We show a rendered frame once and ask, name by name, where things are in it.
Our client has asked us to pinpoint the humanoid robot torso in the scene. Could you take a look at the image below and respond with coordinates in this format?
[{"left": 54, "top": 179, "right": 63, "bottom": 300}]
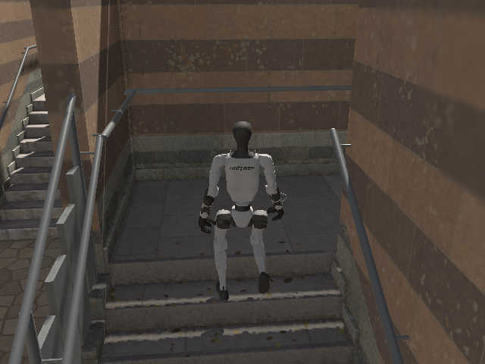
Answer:
[{"left": 225, "top": 150, "right": 260, "bottom": 228}]

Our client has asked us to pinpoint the robot right forearm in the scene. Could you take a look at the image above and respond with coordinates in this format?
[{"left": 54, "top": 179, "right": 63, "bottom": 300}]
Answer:
[{"left": 270, "top": 183, "right": 283, "bottom": 210}]

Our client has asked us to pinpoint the left robot hand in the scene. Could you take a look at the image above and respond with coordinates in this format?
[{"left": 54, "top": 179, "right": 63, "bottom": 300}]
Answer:
[{"left": 199, "top": 216, "right": 216, "bottom": 234}]

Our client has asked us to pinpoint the robot left forearm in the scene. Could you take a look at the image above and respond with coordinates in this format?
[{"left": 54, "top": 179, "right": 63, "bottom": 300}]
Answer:
[{"left": 200, "top": 185, "right": 214, "bottom": 218}]

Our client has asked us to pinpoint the right robot hand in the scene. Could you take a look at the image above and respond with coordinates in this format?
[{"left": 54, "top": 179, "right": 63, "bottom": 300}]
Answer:
[{"left": 267, "top": 206, "right": 284, "bottom": 221}]

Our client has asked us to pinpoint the left robot upper arm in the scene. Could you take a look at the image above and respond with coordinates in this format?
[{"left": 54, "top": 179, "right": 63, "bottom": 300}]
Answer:
[{"left": 207, "top": 154, "right": 227, "bottom": 197}]

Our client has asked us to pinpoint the robot right foot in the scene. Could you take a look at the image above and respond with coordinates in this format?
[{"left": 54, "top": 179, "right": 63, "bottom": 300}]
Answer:
[{"left": 258, "top": 271, "right": 270, "bottom": 293}]

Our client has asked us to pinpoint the right robot upper arm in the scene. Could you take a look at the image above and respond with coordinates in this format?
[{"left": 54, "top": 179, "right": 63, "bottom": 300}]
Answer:
[{"left": 258, "top": 154, "right": 277, "bottom": 195}]

